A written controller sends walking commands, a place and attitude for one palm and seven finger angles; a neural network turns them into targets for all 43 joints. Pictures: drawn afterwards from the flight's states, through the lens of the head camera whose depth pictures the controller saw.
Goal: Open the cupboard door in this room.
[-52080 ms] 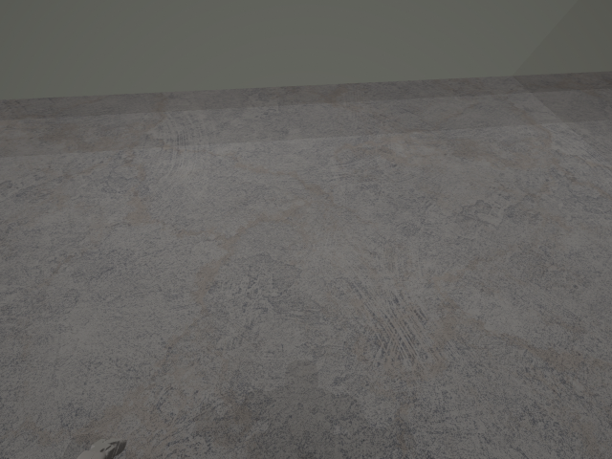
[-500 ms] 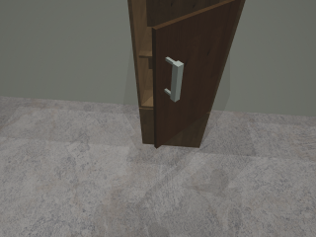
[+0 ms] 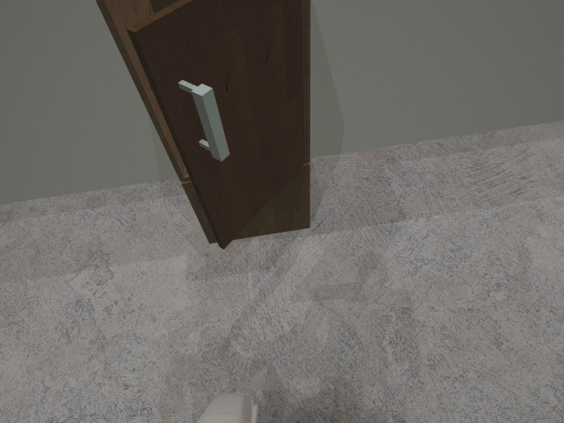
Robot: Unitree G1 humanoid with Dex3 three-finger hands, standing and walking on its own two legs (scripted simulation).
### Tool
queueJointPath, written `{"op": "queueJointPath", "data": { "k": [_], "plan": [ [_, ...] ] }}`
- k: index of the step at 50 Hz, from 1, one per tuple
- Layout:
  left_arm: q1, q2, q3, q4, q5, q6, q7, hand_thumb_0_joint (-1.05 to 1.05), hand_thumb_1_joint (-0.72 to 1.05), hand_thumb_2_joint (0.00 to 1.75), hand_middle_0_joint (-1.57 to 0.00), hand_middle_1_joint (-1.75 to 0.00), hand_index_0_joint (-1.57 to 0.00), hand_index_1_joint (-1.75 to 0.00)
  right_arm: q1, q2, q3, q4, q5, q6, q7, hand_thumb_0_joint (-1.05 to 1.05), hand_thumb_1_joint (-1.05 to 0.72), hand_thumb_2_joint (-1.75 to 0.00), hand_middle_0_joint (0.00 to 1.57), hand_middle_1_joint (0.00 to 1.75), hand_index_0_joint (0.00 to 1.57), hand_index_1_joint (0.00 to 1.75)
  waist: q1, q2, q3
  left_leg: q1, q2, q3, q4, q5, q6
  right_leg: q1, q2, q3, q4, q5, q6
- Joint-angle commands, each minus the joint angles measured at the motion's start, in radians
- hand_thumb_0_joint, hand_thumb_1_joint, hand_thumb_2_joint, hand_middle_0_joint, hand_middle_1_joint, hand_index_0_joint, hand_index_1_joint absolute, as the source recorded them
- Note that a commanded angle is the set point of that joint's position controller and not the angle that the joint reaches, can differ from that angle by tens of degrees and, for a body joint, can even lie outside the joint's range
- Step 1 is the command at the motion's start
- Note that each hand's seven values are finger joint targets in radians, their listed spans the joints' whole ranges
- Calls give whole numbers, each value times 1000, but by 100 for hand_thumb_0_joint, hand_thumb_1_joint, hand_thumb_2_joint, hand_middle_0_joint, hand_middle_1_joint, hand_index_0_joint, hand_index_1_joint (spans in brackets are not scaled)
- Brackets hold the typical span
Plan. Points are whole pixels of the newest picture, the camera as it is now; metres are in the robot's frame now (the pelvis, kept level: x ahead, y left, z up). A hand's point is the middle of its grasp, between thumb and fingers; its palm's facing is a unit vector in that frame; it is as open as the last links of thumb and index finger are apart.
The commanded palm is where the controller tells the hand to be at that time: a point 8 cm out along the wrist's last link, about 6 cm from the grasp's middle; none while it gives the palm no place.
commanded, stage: walk to a spot facing it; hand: left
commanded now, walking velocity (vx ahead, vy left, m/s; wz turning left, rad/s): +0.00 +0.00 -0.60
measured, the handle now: (203, 121) +0.57 +0.18 +0.08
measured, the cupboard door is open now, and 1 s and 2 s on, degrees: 45 45 45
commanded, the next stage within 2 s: none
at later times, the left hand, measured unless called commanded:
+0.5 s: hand out of the picture +0.11 +0.25 -0.18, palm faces -0.17 -0.96 -0.23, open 7.4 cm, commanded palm none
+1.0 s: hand (243, 357) +0.23 +0.10 -0.15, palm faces -0.57 -0.77 -0.28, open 7.4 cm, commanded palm none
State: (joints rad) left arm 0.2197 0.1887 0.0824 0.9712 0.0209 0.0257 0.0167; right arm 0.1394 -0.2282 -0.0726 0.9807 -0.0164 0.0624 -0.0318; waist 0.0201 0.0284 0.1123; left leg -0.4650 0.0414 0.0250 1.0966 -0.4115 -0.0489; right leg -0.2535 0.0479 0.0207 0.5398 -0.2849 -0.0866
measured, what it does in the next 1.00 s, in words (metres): steps on the spot, turning right: left foot, then right foot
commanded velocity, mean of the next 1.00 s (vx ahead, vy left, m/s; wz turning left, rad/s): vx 0.00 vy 0.00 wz -0.60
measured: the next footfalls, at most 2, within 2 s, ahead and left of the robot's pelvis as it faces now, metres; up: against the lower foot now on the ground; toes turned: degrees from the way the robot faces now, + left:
left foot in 0.44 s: +0.08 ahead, +0.16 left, +0.00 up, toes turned -15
right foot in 0.82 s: +0.01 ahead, -0.09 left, +0.00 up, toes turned -34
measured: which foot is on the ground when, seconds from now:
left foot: up 0.00-0.42, down 0.44-0.82, up 0.84-1.00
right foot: down 0.00-0.42, up 0.44-0.80, down 0.82-1.00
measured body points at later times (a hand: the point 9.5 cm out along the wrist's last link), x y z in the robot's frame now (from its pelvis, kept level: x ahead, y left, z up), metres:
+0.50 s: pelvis +0.02 +0.05 -0.01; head +0.09 +0.06 +0.44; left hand +0.12 +0.30 -0.16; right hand +0.09 -0.21 -0.13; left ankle +0.04 +0.17 -0.74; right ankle -0.02 -0.06 -0.70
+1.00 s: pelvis +0.03 +0.00 +0.00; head +0.07 -0.05 +0.44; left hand +0.26 +0.14 -0.13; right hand -0.09 -0.24 -0.16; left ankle +0.10 +0.16 -0.65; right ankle -0.03 -0.07 -0.74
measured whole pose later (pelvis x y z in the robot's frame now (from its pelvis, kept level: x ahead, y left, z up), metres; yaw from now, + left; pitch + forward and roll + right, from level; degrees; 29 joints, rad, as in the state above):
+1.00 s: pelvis +0.03 +0.00 +0.00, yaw -36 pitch +1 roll +2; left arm 0.13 0.19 0.05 0.89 0.02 0.02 0.01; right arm 0.21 -0.26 -0.07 0.93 -0.01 0.07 -0.02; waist -0.03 0.03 0.13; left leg -0.48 0.09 0.03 1.13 -0.43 -0.08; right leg -0.27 0.02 0.03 0.55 -0.29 -0.05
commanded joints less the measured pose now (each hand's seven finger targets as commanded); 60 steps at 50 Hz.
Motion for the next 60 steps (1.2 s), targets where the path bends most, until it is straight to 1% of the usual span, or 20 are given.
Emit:
{"op": "queueJointPath", "data": {
  "k": [1, 13, 17, 19, 20, 21, 22, 24, 25, 28, 36, 39, 40, 41, 42, 43, 45, 49, 58, 60],
  "plan": [
    [81, 175, 37, -44, -3, -22, 17, 0, 90, 90, -20, -30, -20, -30, -20, -56, -15, -89, 1, -14, 0, 0, -90, -90, 20, 30, 20, 30, 10, -109, -124, -114, 17, -60, 31, 48, -15, 183, -246, 318, -184, 449, -53],
    [129, 193, 51, -60, 7, -19, 11, 0, 90, 90, -20, -30, -20, -30, -119, -53, -5, -164, 11, -38, -10, 0, -90, -90, 20, 30, 20, 30, 44, -139, -163, -77, -31, -70, -192, -32, -9, 236, -231, 456, -129, 613, -122],
    [69, 203, 55, -81, 9, -12, 12, 0, 90, 90, -20, -30, -20, -30, -60, -51, -5, -166, 20, -48, -13, 0, -90, -90, 20, 30, 20, 30, 7, -158, -179, 46, -45, -79, -360, -24, 5, 162, -210, 481, -96, 614, -110],
    [13, 192, 51, -97, 0, -6, 10, 0, 90, 90, -20, -30, -20, -30, 33, -61, -5, -141, 23, -55, -17, 0, -90, -90, 20, 30, 20, 30, -43, -139, -189, 266, -41, -76, -583, 129, 11, 7, -151, 441, -53, 474, -44],
    [1, 159, 43, -109, -7, -5, 7, 0, 90, 90, -20, -30, -20, -30, 87, -100, -10, -124, 17, -66, -23, 0, -90, -90, 20, 30, 20, 30, -67, -37, -204, 433, 54, -143, -718, 186, 35, -134, -71, 365, 17, 277, 5],
    [43, 106, 33, -119, -17, -4, -5, 0, 90, 90, -20, -30, -20, -30, 96, -195, -27, -136, 3, -74, -25, 0, -90, -90, 20, 30, 20, 30, -50, 241, -226, 552, 322, -418, -813, 266, 120, -315, 63, 194, 202, -188, 70],
    [4, 127, 32, -128, -5, -4, -10, 0, 90, 90, -20, -30, -20, -30, 114, -227, -26, -144, -5, -65, -31, 0, -90, -90, 20, 30, 20, 30, -59, 235, -174, 466, 457, -500, -823, 400, 218, -346, 33, 78, 407, -357, 111],
    [8, 137, 41, -123, 13, -1, -30, 0, 90, 90, -20, -30, -20, -30, 63, -159, -3, -168, -20, -68, -33, 0, -90, -90, 20, 30, 20, 30, -17, 53, -115, 343, 370, -341, -809, 508, 232, -326, -14, 51, 598, -244, 130],
    [7, 121, 44, -104, 14, 2, -35, 0, 90, 90, -20, -30, -20, -30, 51, -147, 4, -165, -19, -69, -33, 0, -90, -90, 20, 30, 20, 30, -2, 150, -107, 333, 314, -252, -772, 634, 199, -338, -31, 50, 638, -209, 141],
    [1, 108, 33, -113, 1, 12, -47, 0, 90, 90, -20, -30, -20, -30, 73, -121, 12, -160, -14, -72, -30, 0, -90, -90, 20, 30, 20, 30, -4, 151, -118, 380, 244, -75, -724, 776, 163, -343, -60, 1, 658, -144, 149],
    [-114, 89, 8, -154, 2, 6, -57, 0, 90, 90, -20, -30, -20, -30, 173, -165, -12, -118, -19, -64, -13, 0, -90, -90, 20, 30, 20, 30, -59, 176, -126, 407, 270, 30, -670, 711, 159, -195, -61, -111, 254, -142, 122],
    [-44, 108, 13, -131, -1, -4, -52, 0, 90, 90, -20, -30, -20, -30, 147, -184, -20, -119, -13, -60, -6, 0, -90, -90, 20, 30, 20, 30, -12, 153, -160, 348, 268, 72, -557, 661, 108, -8, -44, -124, 24, 4, 89],
    [42, 147, 21, -107, 1, -14, -46, 0, 90, 90, -20, -30, -20, -30, 131, -178, -20, -130, -3, -60, -1, 0, -90, -90, 20, 30, 20, 30, 36, 64, -209, 267, 230, 112, -409, 600, 64, 169, -68, -88, -106, 188, 68],
    [124, 279, 47, -83, 13, -31, -26, 0, 90, 90, -20, -30, -20, -30, 129, -99, -6, -166, 12, -56, 9, 0, -90, -90, 20, 30, 20, 30, 69, -279, -273, -11, 107, 188, -151, 159, -3, 408, -328, 259, -166, 542, -27],
    [168, 335, 58, -62, -5, -24, -9, 0, 90, 90, -20, -30, -20, -30, 55, -90, 4, -199, 10, -46, 3, 0, -90, -90, 20, 30, 20, 30, 99, -363, -250, -127, 21, 87, 37, -267, -23, 374, -455, 404, -128, 881, -135],
    [144, 303, 49, -68, -8, -22, 2, 0, 90, 90, -20, -30, -20, -30, 68, -103, 3, -184, 11, -37, -3, 0, -90, -90, 20, 30, 20, 30, 75, -286, -221, -147, 57, -27, 99, -217, -11, 328, -439, 349, -130, 733, -164],
    [26, 228, 36, -102, -5, -12, 13, 0, 90, 90, -20, -30, -20, -30, 40, -94, -5, -160, 7, -26, 1, 0, -90, -90, 20, 30, 20, 30, 29, -260, -144, -168, 73, -39, 116, -81, -22, 230, -308, 285, -141, 588, -107],
    [-43, 204, 24, -134, -3, -19, 10, 0, 90, 90, -20, -30, -20, -30, 84, -72, -5, -127, 4, -14, 10, 0, -90, -90, 20, 30, 20, 30, -26, -152, -140, -66, 45, -19, 34, 29, -38, 113, -246, 209, -166, 492, -75],
    [15, 213, 44, -116, 9, -31, -12, 0, 90, 90, -20, -30, -20, -30, -5, -69, -11, -184, 2, -56, 20, 0, -90, -90, 20, 30, 20, 30, 15, -184, -82, -13, 4, -8, -280, -23, -20, 74, -252, 392, -253, -10, -124],
    [-10, 210, 48, -119, 6, -33, -18, 0, 90, 90, -20, -30, -20, -30, 56, -67, -9, -168, 3, -74, 18, 0, -90, -90, 20, 30, 20, 30, -14, -187, -93, 116, -23, 10, -430, 6, -8, 19, -218, 389, -220, -57, -108]
  ]
}}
